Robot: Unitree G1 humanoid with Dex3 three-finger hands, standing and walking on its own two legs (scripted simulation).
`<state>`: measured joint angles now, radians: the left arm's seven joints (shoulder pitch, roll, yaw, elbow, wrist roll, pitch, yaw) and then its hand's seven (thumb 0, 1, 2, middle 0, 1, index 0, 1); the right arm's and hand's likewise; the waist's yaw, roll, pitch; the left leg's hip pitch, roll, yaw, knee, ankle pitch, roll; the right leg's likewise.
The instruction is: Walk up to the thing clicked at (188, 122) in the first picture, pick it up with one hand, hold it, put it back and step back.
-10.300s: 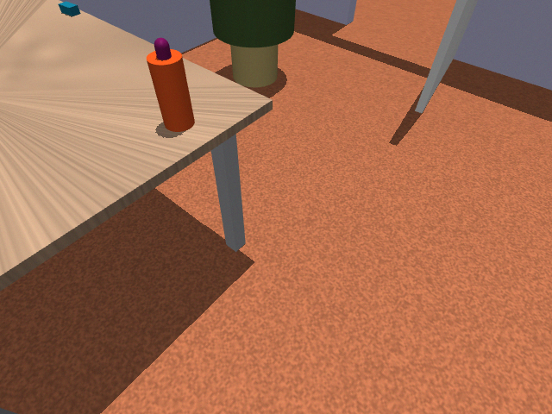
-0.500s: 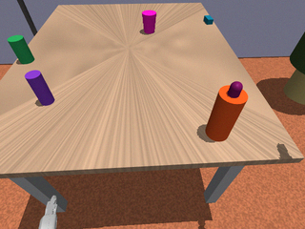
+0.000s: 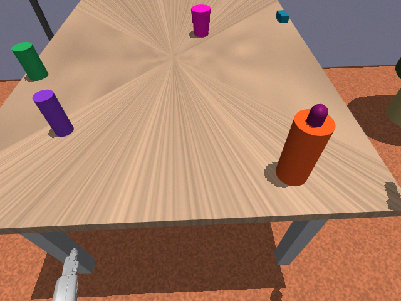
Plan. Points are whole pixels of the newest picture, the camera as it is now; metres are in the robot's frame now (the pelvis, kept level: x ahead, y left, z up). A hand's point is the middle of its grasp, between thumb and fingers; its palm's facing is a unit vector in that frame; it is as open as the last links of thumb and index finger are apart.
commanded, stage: go down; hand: right
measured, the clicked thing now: (304, 144) +0.44 -0.22 +0.07
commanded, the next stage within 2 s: approach in 1.28 s
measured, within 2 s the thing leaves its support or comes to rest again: neither
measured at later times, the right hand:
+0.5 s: hand out of the picture +0.33 -0.42 +0.14, palm faces +0.25 +0.97 +0.00, open 17.6 cm
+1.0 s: hand out of the picture +0.33 -0.42 +0.14, palm faces +0.25 +0.97 +0.01, open 17.6 cm
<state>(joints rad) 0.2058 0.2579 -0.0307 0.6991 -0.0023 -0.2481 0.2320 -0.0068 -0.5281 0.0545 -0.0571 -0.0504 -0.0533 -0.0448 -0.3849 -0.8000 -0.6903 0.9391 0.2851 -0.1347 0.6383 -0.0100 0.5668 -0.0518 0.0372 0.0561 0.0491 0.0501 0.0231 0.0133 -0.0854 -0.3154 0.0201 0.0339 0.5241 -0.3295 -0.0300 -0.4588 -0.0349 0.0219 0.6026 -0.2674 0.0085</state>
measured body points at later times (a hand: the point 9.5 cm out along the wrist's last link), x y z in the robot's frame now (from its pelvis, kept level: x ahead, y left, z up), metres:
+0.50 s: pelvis -0.01 -0.01 -0.01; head +0.03 -0.03 +0.44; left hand +0.14 +0.26 -0.06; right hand +0.31 -0.47 +0.14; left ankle -0.05 +0.14 -0.73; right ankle +0.02 -0.12 -0.73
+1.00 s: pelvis -0.01 -0.01 -0.01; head +0.03 -0.04 +0.44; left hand +0.14 +0.25 -0.06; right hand +0.31 -0.47 +0.15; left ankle -0.05 +0.14 -0.73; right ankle +0.02 -0.12 -0.73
